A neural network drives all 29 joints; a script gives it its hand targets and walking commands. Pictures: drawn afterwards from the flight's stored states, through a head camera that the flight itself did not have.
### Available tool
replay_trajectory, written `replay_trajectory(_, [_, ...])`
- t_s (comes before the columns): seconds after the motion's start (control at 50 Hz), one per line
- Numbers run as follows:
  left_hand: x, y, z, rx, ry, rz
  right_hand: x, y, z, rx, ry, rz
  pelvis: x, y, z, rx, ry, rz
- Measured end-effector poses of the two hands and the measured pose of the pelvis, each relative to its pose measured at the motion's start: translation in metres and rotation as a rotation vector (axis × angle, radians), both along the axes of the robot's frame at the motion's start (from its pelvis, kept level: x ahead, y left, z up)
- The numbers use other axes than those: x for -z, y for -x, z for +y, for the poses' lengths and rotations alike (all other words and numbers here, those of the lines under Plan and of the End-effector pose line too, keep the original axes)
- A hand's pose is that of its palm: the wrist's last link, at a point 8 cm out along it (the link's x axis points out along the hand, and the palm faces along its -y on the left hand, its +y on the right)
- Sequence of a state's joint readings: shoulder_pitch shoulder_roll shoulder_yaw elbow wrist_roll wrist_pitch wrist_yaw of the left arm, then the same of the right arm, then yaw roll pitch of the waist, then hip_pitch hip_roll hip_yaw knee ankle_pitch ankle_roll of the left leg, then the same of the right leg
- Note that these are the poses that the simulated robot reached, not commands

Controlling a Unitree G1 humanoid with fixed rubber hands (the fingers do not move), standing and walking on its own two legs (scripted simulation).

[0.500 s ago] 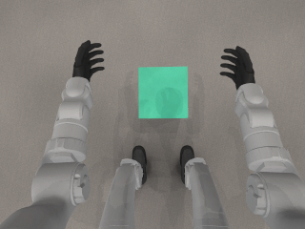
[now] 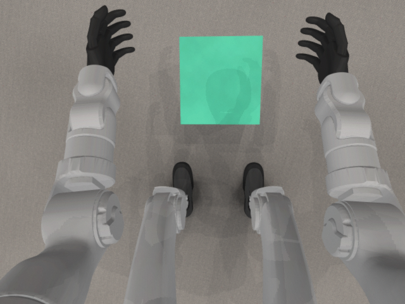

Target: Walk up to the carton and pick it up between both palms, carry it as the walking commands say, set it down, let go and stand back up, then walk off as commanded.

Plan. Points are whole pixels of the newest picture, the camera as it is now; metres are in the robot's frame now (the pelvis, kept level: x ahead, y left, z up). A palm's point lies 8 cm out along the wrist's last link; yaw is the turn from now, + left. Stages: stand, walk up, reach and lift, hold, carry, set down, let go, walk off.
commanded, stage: reach and lift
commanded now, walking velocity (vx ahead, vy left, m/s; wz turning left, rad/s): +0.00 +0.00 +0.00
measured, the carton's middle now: (219, 86) +0.48 -0.01 -0.49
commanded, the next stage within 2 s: none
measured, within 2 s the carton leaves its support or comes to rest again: neither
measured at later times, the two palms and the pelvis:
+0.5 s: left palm (138, 73) +0.49 +0.17 -0.29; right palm (302, 69) +0.49 -0.18 -0.30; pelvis -0.08 +0.00 -0.14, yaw +0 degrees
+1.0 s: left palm (155, 74) +0.51 +0.16 -0.41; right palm (286, 73) +0.50 -0.19 -0.42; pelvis -0.05 +0.00 -0.22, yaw +0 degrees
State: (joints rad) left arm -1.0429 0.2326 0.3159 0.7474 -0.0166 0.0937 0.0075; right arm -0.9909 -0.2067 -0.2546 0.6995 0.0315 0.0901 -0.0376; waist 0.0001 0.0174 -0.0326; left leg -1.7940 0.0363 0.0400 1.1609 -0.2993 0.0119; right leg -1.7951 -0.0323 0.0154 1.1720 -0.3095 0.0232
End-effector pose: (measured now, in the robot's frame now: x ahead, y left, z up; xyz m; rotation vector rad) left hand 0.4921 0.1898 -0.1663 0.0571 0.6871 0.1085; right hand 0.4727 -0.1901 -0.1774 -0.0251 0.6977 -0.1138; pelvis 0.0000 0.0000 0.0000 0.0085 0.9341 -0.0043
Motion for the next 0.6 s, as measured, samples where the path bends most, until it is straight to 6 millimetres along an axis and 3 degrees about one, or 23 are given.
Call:
replay_trajectory(0.14, [0.064,0.007,-0.019,0.028,0.008,0.019,0.054,-0.005,0.000,0.008,0.043,-0.013,0.041,0.038,0.001,-0.007,0.005,-0.171])
replay_trajectory(0.2, [0.090,0.006,-0.027,0.028,-0.002,-0.014,0.076,-0.009,-0.004,0.060,0.022,-0.058,0.055,0.059,-0.001,-0.008,0.005,-0.324])
replay_trajectory(0.26, [0.112,0.012,-0.030,0.023,-0.014,0.027,0.099,-0.004,-0.007,0.095,-0.003,-0.014,0.083,0.066,-0.003,-0.010,0.004,-0.311])
replay_trajectory(0.46, [0.117,0.004,-0.021,-0.013,-0.024,0.015,0.112,-0.014,0.005,0.086,-0.022,0.011,0.130,0.077,-0.005,-0.012,0.003,-0.370])
replay_trajectory(0.6, [0.163,-0.005,-0.028,0.032,-0.005,0.039,0.150,-0.018,0.001,0.101,-0.015,0.022,0.163,0.067,-0.001,-0.015,0.017,-0.316])
